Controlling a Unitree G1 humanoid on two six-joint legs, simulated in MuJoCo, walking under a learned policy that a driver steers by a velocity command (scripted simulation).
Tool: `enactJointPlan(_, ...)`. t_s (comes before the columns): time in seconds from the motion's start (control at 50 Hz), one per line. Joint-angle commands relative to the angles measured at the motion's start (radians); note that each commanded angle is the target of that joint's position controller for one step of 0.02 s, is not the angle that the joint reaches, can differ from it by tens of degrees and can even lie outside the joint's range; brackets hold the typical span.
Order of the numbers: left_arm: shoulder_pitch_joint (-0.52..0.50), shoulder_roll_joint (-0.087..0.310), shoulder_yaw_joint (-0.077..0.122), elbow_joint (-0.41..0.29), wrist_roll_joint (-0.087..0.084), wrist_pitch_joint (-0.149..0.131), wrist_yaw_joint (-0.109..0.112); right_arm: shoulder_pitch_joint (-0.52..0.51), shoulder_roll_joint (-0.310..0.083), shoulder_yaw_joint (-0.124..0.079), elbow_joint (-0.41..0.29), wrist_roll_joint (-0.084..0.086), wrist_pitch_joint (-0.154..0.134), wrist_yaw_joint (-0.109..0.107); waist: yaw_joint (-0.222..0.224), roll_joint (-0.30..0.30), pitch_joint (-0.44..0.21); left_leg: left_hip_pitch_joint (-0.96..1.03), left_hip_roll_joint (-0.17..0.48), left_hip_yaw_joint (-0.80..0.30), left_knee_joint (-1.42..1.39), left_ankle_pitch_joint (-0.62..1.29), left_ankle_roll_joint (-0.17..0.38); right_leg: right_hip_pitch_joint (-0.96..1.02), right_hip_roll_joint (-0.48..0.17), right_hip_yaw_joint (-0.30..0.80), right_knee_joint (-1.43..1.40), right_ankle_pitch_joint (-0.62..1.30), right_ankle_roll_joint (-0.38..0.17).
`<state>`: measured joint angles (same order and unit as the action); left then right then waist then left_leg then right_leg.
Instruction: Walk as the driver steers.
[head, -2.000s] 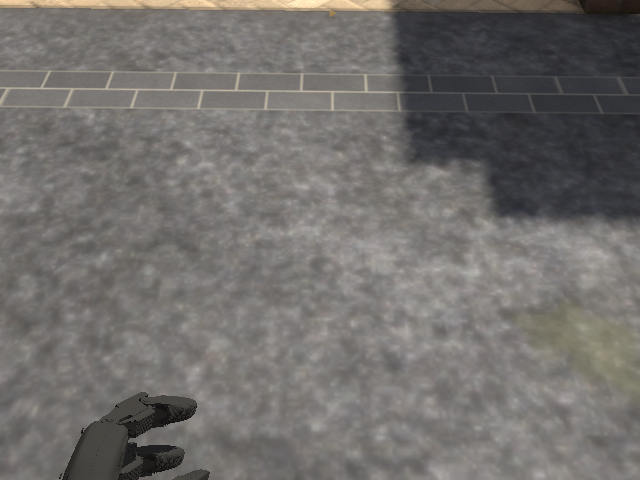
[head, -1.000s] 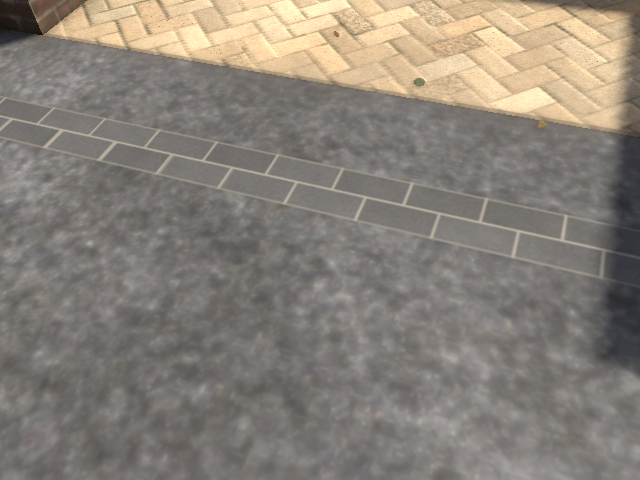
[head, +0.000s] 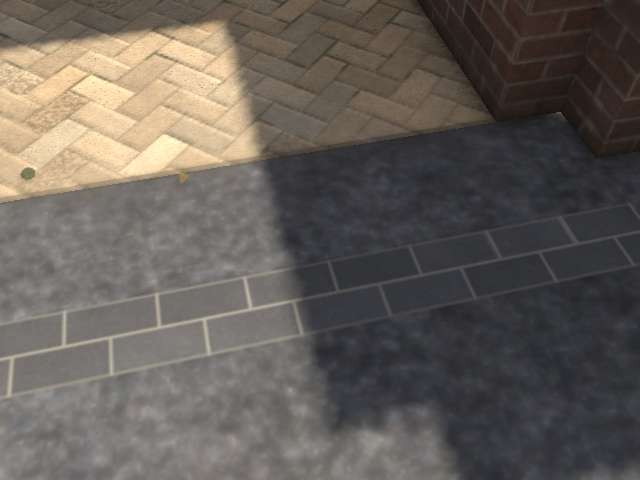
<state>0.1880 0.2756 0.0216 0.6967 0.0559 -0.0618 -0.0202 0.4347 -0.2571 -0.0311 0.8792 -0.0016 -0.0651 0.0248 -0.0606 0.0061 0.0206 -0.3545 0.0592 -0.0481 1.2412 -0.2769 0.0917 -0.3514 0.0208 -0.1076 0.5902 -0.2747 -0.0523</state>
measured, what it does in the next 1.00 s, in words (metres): walks ahead, turning left: left foot, then right foot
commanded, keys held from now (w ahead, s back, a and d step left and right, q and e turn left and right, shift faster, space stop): w+q+shift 1.00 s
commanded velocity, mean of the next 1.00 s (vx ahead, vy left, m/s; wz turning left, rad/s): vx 0.99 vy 0.00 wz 0.85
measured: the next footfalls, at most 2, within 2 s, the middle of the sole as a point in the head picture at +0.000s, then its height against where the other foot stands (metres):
left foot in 0.34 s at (286, 472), level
right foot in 0.76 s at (275, 283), level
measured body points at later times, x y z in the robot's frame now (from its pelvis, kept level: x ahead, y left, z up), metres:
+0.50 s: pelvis +0.45 +0.05 -0.01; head +0.47 +0.05 +0.44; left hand +0.54 +0.33 -0.09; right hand +0.55 -0.22 -0.14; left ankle +0.45 +0.05 -0.73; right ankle +0.48 -0.13 -0.62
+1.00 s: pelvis +0.88 +0.20 +0.01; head +0.89 +0.22 +0.46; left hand +0.63 +0.38 -0.11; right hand +1.23 +0.21 -0.05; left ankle +0.84 +0.31 -0.63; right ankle +0.92 +0.06 -0.73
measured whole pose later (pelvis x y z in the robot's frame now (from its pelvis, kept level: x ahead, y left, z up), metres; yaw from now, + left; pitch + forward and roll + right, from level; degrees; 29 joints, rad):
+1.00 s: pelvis +0.88 +0.20 +0.01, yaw +52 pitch +1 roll -3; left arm 0.44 0.34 0.06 0.84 0.03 -0.09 0.00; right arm 0.07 -0.37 -0.06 0.64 -0.03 0.00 0.07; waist 0.05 0.06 0.01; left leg -0.75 0.05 0.01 1.24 -0.17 0.10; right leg -0.05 -0.01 -0.18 0.35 -0.31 0.03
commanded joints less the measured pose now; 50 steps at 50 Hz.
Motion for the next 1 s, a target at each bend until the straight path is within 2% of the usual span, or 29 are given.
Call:
enactJointPlan(0.02,0.129,0.090,0.034,0.013,-0.020,-0.029,0.013,-0.027,-0.069,-0.018,-0.068,-0.018,0.018,0.022,0.057,-0.106,-0.002,-0.306,0.075,-0.035,0.046,0.061,-0.006,0.222,-0.285,0.327,-0.425,-0.133,-0.059)
enactJointPlan(0.06,0.141,0.073,0.032,0.048,-0.039,-0.049,0.008,-0.098,-0.049,-0.018,-0.084,-0.018,0.042,0.033,0.041,-0.089,0.076,-0.388,0.081,-0.025,0.035,0.107,-0.011,0.208,-0.260,0.201,-0.474,0.011,-0.033)
enactJointPlan(0.14,0.165,0.041,0.023,0.091,-0.035,-0.069,0.004,-0.277,-0.035,-0.007,-0.147,-0.006,0.044,0.047,0.040,-0.091,0.141,-0.425,0.040,0.073,-0.137,0.303,0.003,0.199,-0.173,-0.062,-0.508,0.413,0.020)
enactJointPlan(0.22,0.203,0.092,0.024,0.128,-0.042,-0.071,0.033,-0.394,-0.039,0.010,-0.198,-0.010,0.036,0.068,0.033,-0.043,0.134,-0.273,-0.039,0.231,-0.434,0.396,0.058,0.292,-0.171,-0.180,-0.489,0.922,0.065)
enactJointPlan(0.26,0.211,0.160,0.038,0.128,-0.037,-0.059,0.059,-0.333,-0.074,0.004,-0.181,-0.006,0.041,0.064,-0.014,-0.090,0.051,-0.137,-0.113,0.279,-0.483,0.366,0.084,0.400,-0.205,-0.186,-0.341,1.318,0.079)
enactJointPlan(0.3,0.134,0.225,0.059,0.102,-0.022,-0.026,0.079,-0.060,-0.155,-0.028,-0.107,-0.007,0.052,0.047,-0.166,-0.132,-0.095,0.144,-0.173,0.259,-0.474,0.237,0.119,0.404,-0.243,-0.158,0.010,1.533,0.075)
enactJointPlan(0.32,0.061,0.240,0.066,0.076,-0.011,-0.008,0.078,0.170,-0.212,-0.058,-0.038,-0.010,0.055,0.031,-0.270,-0.114,-0.174,0.373,-0.163,0.176,-0.521,0.158,0.165,0.295,-0.249,-0.125,0.324,1.438,0.058)
enactJointPlan(0.34,0.028,0.203,0.064,0.079,-0.015,0.001,0.055,0.225,-0.244,-0.086,-0.010,0.004,0.054,0.006,-0.274,0.021,-0.149,0.502,-0.120,0.077,-0.638,0.123,0.216,0.118,-0.104,-0.131,0.757,0.661,0.045)
enactJointPlan(0.36,0.023,0.019,0.011,0.025,0.012,-0.021,0.035,0.118,-0.287,-0.094,-0.015,0.009,0.063,-0.006,-0.120,0.235,-0.050,0.559,-0.029,-0.140,-0.518,0.305,0.251,-0.269,0.043,-0.050,1.104,-0.227,0.050)
enactJointPlan(0.38,0.085,0.031,0.000,-0.087,-0.024,-0.044,0.028,0.048,-0.351,-0.105,-0.066,-0.012,0.067,-0.009,-0.038,0.251,-0.247,0.736,0.135,-0.625,-0.782,0.009,0.447,-0.512,0.049,0.164,1.193,-0.246,0.069)
enactJointPlan(0.4,0.038,0.090,-0.004,-0.089,-0.010,-0.072,0.026,0.012,-0.290,-0.102,-0.097,-0.019,0.065,-0.017,-0.044,0.063,-0.173,0.645,0.190,-0.794,-1.008,-0.271,0.406,-0.562,-0.007,0.221,1.072,-0.163,0.047)
enactJointPlan(0.42,0.012,0.123,0.002,-0.077,-0.013,-0.079,0.022,-0.026,-0.224,-0.087,-0.089,-0.022,0.058,-0.021,0.008,-0.069,-0.037,0.466,0.172,-0.741,-1.059,-0.301,0.350,-0.524,-0.056,0.221,0.947,-0.084,0.048)
enactJointPlan(0.46,0.006,0.110,-0.007,-0.071,0.020,-0.045,0.026,-0.077,-0.208,-0.076,-0.095,-0.014,0.026,-0.028,0.088,-0.134,0.051,0.200,0.086,-0.572,-1.056,-0.110,0.303,-0.391,-0.110,0.216,0.798,-0.084,0.084)
enactJointPlan(0.5,-0.019,0.089,-0.017,-0.084,0.025,-0.001,0.021,-0.093,-0.191,-0.065,-0.097,-0.007,-0.005,-0.025,0.116,-0.127,0.090,-0.003,0.008,-0.441,-1.085,-0.027,0.281,-0.285,-0.151,0.182,0.624,-0.077,0.122)
enactJointPlan(0.56,-0.198,0.053,-0.036,-0.158,-0.001,0.003,0.003,-0.075,-0.204,-0.075,-0.100,-0.003,-0.023,-0.019,0.055,-0.066,0.114,-0.094,-0.084,-0.317,-1.099,0.158,0.232,-0.179,-0.145,0.125,0.302,0.177,0.138)
enactJointPlan(0.6,-0.253,0.037,-0.043,-0.178,-0.023,0.001,-0.002,-0.036,-0.216,-0.085,-0.094,0.007,-0.022,-0.009,0.003,-0.015,0.074,-0.019,-0.101,-0.298,-1.068,0.311,0.185,-0.118,-0.101,0.102,0.131,0.341,0.120)
enactJointPlan(0.64,-0.284,0.053,-0.038,-0.193,-0.032,-0.003,0.001,-0.004,-0.229,-0.093,-0.089,0.009,-0.020,-0.005,-0.032,0.028,0.039,0.096,-0.075,-0.322,-1.028,0.436,0.159,-0.091,-0.067,0.101,0.038,0.382,0.102)
enactJointPlan(0.68,-0.259,0.086,-0.026,-0.193,-0.031,-0.010,0.008,-0.015,-0.239,-0.099,-0.096,0.004,-0.015,-0.014,-0.017,0.047,0.008,0.188,-0.059,-0.346,-0.945,0.538,0.122,-0.016,-0.040,0.123,-0.064,0.340,0.089)
enactJointPlan(0.7,-0.190,0.123,-0.010,-0.172,-0.031,-0.013,0.017,-0.029,-0.259,-0.104,-0.101,0.000,-0.015,-0.018,0.017,0.052,-0.042,0.231,-0.057,-0.355,-0.850,0.674,0.099,0.072,-0.011,0.128,-0.077,0.273,0.081)
enactJointPlan(0.72,-0.050,0.175,0.014,-0.137,-0.037,-0.018,0.029,-0.057,-0.294,-0.110,-0.107,-0.009,-0.016,-0.016,0.097,0.046,-0.134,0.246,-0.063,-0.346,-0.676,0.767,0.076,0.218,0.005,0.129,-0.064,0.170,0.070)
enactJointPlan(0.74,0.170,0.219,0.038,-0.086,-0.035,-0.023,0.046,-0.124,-0.300,-0.110,-0.122,-0.013,-0.023,-0.011,0.231,0.036,-0.232,0.141,-0.096,-0.319,-0.427,0.719,0.054,0.456,-0.038,0.141,-0.042,0.103,0.056)
enactJointPlan(0.76,0.394,0.286,0.065,-0.048,-0.005,-0.028,0.068,-0.149,-0.164,-0.074,-0.156,-0.016,-0.036,-0.014,0.295,-0.103,-0.363,-0.034,-0.151,-0.247,-0.073,0.277,0.056,0.694,-0.256,0.362,-0.046,-0.267,0.036)
enactJointPlan(0.78,0.287,0.362,0.078,-0.064,0.026,-0.025,0.059,-0.016,-0.039,-0.032,-0.227,0.043,-0.034,-0.011,0.131,-0.481,-0.480,-0.315,-0.235,-0.131,0.175,-0.237,0.020,0.827,-0.529,0.989,-0.316,-0.508,-0.061)
enactJointPlan(0.8,0.152,0.271,0.080,-0.088,0.015,-0.013,0.049,-0.063,-0.128,-0.029,-0.194,0.012,-0.012,-0.024,0.126,-0.306,-0.343,-0.440,-0.129,-0.089,0.239,-0.121,0.035,0.690,-0.487,1.021,-0.368,-0.711,-0.093)
enactJointPlan(0.82,0.088,0.174,0.057,-0.094,0.004,-0.008,0.046,-0.151,-0.172,-0.040,-0.190,-0.013,0.001,-0.015,0.134,-0.157,-0.205,-0.446,-0.078,-0.058,0.192,-0.037,0.030,0.554,-0.425,0.800,-0.341,-0.582,-0.078)
enactJointPlan(0.84,0.088,0.129,0.046,-0.067,0.005,-0.006,0.041,-0.193,-0.172,-0.043,-0.193,-0.022,0.010,-0.001,0.126,-0.053,-0.118,-0.420,-0.042,-0.045,0.142,-0.003,0.022,0.436,-0.380,0.628,-0.333,-0.357,-0.063)
enactJointPlan(0.86,0.125,0.117,0.041,-0.027,0.002,-0.010,0.042,-0.246,-0.151,-0.039,-0.216,-0.035,0.020,0.017,0.120,-0.052,-0.071,-0.407,-0.010,-0.050,0.107,0.001,0.019,0.368,-0.339,0.495,-0.340,-0.211,-0.045)
enactJointPlan(0.92,0.191,0.070,0.029,0.058,-0.026,-0.039,0.023,-0.291,-0.078,-0.013,-0.271,-0.036,0.057,0.046,0.079,-0.091,-0.001,-0.450,0.037,-0.034,0.093,0.027,0.012,0.297,-0.314,0.286,-0.382,0.022,-0.013)
enactJointPlan(1.0,0.143,0.091,0.032,0.078,-0.026,-0.067,0.013,-0.410,-0.088,0.002,-0.345,-0.030,0.067,0.059,0.035,-0.087,0.066,-0.444,0.039,0.017,-0.059,0.210,0.005,0.216,-0.270,0.024,-0.459,0.288,0.007)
